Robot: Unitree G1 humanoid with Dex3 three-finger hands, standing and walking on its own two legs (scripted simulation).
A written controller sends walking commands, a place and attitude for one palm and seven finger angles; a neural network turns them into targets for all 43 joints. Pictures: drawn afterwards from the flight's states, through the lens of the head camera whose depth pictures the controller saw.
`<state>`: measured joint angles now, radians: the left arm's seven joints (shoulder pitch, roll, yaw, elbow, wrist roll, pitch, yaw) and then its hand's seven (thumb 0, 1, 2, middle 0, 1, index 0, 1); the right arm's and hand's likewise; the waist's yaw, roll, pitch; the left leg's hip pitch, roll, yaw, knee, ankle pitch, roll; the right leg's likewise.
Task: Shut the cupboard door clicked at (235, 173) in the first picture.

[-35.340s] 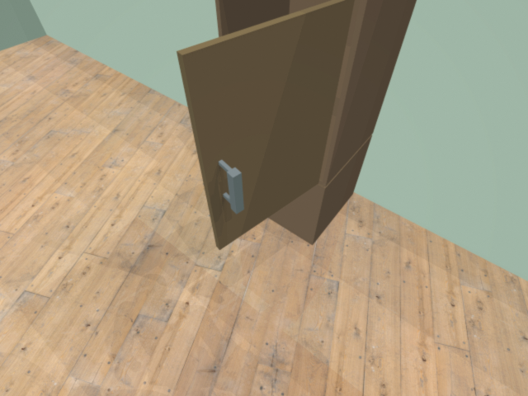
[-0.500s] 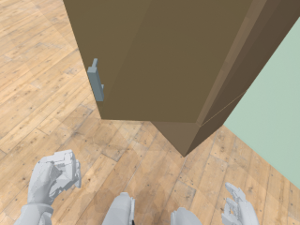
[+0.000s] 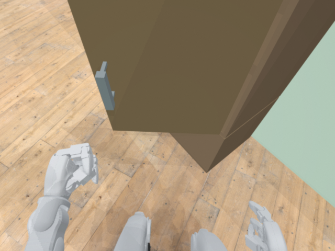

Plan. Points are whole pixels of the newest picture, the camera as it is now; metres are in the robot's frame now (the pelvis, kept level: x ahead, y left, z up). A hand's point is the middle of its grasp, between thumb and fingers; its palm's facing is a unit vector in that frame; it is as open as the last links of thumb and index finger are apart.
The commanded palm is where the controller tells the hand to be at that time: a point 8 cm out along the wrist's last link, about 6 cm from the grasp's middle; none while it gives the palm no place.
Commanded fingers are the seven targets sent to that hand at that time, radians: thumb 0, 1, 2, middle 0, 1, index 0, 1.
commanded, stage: bring the fist close to the handle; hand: left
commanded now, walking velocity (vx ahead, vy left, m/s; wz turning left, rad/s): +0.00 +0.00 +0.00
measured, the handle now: (107, 86) +0.52 +0.21 +0.05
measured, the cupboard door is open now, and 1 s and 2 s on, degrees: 50 50 40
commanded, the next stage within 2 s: push the door shut along its arc in 1.12 s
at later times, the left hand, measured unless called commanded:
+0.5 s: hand (107, 130) +0.37 +0.18 +0.05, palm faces +0.05 -1.00 -0.03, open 3.1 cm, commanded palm +0.36 +0.23 +0.05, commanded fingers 0.00 0.90 0.90 -1.30 -1.50 -1.30 -1.50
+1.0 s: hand (115, 112) +0.43 +0.17 +0.05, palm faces +0.07 -1.00 -0.03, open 3.1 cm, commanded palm +0.40 +0.22 +0.05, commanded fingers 0.00 0.90 0.90 -1.30 -1.50 -1.30 -1.50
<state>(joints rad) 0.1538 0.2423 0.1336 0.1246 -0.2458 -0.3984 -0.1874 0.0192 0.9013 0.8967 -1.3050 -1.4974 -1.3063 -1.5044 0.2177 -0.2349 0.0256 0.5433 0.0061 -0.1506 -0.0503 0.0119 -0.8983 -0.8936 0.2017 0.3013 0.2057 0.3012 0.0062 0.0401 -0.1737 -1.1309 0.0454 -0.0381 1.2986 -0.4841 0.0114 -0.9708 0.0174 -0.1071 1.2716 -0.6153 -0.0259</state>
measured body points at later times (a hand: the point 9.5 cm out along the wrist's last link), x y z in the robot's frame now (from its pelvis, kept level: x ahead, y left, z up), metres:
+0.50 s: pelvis +0.00 +0.01 +0.01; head +0.09 +0.02 +0.45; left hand +0.36 +0.23 +0.06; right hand +0.13 -0.25 -0.09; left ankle +0.07 +0.11 -0.62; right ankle +0.00 -0.11 -0.62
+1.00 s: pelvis +0.01 +0.00 +0.01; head +0.11 +0.00 +0.45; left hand +0.42 +0.23 +0.05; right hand +0.06 -0.27 -0.11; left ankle +0.07 +0.11 -0.62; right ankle +0.00 -0.11 -0.62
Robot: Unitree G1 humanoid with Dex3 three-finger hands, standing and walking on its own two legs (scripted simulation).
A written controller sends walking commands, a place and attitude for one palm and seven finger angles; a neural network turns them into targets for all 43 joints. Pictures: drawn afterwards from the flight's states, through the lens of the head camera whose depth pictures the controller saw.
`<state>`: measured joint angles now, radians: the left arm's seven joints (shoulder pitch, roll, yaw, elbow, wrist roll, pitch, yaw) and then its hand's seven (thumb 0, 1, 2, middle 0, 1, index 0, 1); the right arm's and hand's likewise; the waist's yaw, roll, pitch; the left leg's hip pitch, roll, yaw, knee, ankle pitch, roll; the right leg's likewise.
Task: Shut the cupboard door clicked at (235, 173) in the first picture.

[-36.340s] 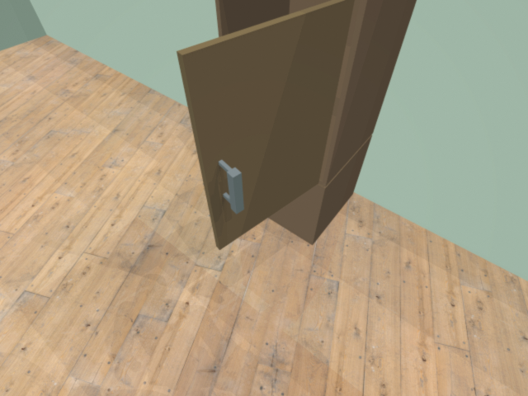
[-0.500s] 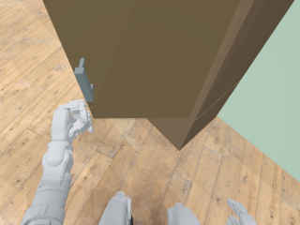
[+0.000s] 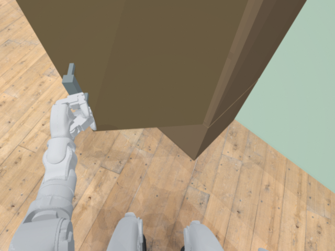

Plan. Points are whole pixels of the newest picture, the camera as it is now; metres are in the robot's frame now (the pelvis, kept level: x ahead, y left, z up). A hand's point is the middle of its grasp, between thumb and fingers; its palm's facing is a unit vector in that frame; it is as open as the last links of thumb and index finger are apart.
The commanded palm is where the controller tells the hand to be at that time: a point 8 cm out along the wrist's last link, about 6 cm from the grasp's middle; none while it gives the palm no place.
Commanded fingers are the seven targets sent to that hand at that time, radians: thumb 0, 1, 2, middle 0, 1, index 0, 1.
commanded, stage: bring the fist close to the handle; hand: left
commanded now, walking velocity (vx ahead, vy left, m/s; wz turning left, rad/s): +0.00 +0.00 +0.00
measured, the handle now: (78, 89) +0.51 +0.23 +0.04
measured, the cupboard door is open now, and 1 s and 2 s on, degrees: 50 40 30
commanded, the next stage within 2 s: push the door shut along its arc in 0.12 s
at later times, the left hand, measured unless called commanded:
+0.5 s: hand (87, 110) +0.44 +0.20 +0.04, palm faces +0.04 -1.00 -0.04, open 3.1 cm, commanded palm +0.43 +0.24 +0.04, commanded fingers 0.00 0.90 0.90 -1.30 -1.50 -1.30 -1.50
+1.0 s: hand (93, 91) +0.50 +0.19 +0.04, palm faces -0.09 -1.00 -0.04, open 3.2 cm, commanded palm +0.50 +0.21 +0.04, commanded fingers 0.00 0.90 0.90 -1.30 -1.50 -1.30 -1.50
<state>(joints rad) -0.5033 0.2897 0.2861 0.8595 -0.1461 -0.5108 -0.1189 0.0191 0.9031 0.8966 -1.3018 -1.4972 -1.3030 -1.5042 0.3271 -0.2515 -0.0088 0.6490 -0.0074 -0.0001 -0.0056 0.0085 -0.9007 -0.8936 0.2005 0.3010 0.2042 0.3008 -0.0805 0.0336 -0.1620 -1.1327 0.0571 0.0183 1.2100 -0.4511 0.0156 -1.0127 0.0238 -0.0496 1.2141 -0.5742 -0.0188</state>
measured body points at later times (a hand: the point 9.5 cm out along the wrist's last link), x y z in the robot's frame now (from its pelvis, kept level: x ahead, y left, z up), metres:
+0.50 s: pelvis +0.00 +0.00 -0.01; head +0.11 +0.02 +0.43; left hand +0.43 +0.25 +0.04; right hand +0.09 -0.27 -0.12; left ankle +0.06 +0.11 -0.63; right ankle +0.00 -0.11 -0.63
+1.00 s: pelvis -0.01 +0.01 -0.02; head +0.13 +0.04 +0.40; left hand +0.50 +0.25 +0.04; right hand +0.00 -0.26 -0.13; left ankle +0.06 +0.11 -0.63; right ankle +0.00 -0.11 -0.63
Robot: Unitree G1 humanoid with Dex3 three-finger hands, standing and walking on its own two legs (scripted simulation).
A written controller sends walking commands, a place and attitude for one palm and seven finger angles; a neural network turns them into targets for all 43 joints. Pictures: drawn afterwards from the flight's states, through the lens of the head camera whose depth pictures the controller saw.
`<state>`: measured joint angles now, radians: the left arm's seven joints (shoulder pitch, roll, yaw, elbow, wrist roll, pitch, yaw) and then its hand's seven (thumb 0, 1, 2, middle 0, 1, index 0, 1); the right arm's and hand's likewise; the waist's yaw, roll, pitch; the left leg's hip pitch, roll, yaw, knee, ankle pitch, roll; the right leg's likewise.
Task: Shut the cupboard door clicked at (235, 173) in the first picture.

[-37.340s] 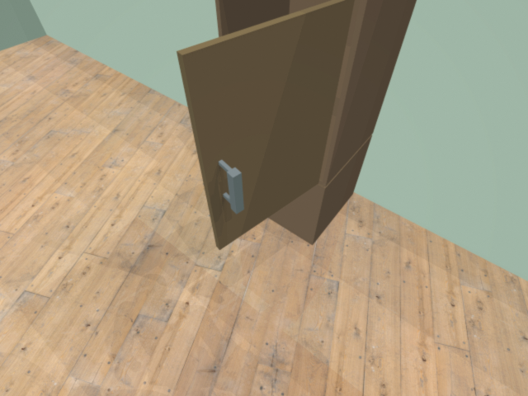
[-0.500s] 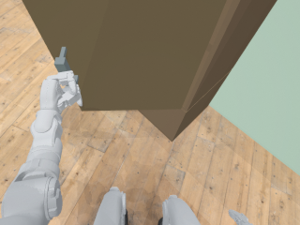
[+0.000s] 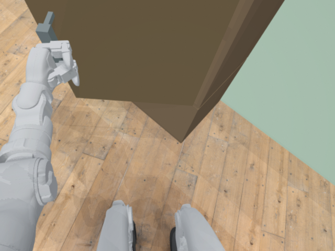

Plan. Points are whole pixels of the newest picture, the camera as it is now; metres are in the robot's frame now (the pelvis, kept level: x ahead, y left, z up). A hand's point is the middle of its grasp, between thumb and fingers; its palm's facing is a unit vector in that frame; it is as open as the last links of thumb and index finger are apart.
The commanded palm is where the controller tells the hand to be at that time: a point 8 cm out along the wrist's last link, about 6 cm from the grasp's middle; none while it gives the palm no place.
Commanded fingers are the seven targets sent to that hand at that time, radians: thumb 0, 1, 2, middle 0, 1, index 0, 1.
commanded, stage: push the door shut along its arc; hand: left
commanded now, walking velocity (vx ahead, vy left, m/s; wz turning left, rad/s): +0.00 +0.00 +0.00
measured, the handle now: (57, 44) +0.59 +0.23 +0.06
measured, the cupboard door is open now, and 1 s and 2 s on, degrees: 40 30 30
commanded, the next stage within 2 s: pull the fist back off the door in 0.74 s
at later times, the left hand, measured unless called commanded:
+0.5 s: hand (87, 49) +0.57 +0.16 +0.07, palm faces -0.21 -0.98 -0.02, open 3.1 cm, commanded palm +0.58 +0.17 +0.07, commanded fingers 0.00 0.90 0.90 -1.30 -1.50 -1.30 -1.50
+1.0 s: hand (100, 34) +0.62 +0.13 +0.07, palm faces +0.09 -1.00 +0.04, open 2.9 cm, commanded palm +0.59 +0.14 +0.07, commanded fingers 0.00 0.90 0.90 -1.30 -1.50 -1.30 -1.50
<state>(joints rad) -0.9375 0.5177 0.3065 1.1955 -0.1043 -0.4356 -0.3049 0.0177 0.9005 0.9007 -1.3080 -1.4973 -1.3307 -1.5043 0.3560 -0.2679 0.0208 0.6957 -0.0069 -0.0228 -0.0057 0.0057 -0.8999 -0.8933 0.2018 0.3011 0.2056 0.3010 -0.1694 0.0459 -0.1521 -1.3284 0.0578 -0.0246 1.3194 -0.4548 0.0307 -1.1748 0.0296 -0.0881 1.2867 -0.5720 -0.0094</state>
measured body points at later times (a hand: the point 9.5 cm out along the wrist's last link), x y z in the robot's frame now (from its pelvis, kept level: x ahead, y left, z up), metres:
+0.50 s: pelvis +0.00 +0.00 -0.02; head +0.18 +0.04 +0.39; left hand +0.57 +0.21 +0.07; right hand -0.01 -0.27 -0.11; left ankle +0.08 +0.10 -0.61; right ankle +0.02 -0.12 -0.61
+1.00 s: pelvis +0.00 +0.00 -0.03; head +0.20 +0.02 +0.38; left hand +0.61 +0.19 +0.07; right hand -0.05 -0.24 -0.12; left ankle +0.08 +0.10 -0.61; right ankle +0.02 -0.12 -0.61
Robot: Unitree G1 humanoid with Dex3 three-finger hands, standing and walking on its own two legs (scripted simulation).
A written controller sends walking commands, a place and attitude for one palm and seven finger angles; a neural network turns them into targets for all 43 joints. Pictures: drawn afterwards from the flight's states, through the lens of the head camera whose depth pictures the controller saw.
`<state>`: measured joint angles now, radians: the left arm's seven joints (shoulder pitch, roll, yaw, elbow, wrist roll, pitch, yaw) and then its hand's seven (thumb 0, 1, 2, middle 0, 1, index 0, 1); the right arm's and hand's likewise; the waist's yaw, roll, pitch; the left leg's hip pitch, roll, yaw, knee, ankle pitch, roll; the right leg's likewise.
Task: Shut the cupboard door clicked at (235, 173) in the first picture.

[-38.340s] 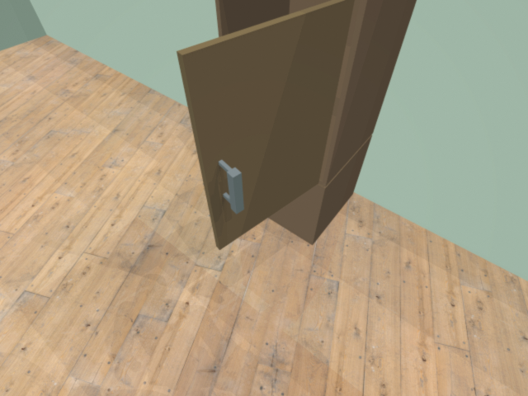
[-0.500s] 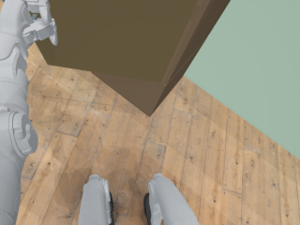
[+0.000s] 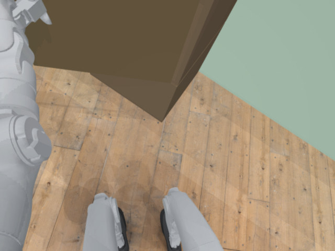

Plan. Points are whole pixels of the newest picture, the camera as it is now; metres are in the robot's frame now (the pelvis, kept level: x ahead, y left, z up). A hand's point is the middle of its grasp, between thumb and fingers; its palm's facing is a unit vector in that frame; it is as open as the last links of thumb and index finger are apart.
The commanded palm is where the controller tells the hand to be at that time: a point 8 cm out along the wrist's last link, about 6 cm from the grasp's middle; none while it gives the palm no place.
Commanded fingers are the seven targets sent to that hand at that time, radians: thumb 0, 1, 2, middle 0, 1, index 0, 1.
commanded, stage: pull the fist back off the door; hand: left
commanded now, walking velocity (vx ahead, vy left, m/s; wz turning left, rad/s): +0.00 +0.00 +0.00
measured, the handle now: out of the picture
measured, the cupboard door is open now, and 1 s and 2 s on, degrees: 30 30 30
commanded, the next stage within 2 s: draw the hand back to the body in 0.72 s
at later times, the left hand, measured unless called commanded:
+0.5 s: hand (43, 37) +0.53 +0.17 +0.09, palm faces +0.18 -0.98 -0.01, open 3.1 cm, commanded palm +0.49 +0.20 +0.09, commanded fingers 0.00 0.90 0.90 -1.30 -1.50 -1.30 -1.50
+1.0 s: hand (36, 49) +0.48 +0.17 +0.12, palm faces +0.18 -0.98 -0.04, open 3.1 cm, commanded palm +0.42 +0.21 +0.13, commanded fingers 0.00 0.90 0.90 -1.30 -1.50 -1.30 -1.50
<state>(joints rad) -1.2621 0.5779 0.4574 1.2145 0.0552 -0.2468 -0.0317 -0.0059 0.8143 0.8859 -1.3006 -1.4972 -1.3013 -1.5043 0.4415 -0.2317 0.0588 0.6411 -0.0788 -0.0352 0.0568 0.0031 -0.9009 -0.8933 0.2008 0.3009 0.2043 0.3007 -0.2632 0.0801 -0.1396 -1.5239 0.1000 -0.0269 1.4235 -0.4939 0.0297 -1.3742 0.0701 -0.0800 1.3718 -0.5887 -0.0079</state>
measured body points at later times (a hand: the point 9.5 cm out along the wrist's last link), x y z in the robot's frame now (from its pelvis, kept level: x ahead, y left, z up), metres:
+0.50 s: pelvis +0.02 -0.01 +0.04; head +0.16 +0.02 +0.47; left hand +0.51 +0.22 +0.09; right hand +0.04 -0.28 -0.07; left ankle +0.06 +0.11 -0.58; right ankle +0.02 -0.12 -0.58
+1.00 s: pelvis +0.02 -0.01 +0.06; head +0.13 +0.00 +0.49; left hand +0.47 +0.22 +0.12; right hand +0.07 -0.26 -0.07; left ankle +0.06 +0.11 -0.58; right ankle +0.02 -0.12 -0.58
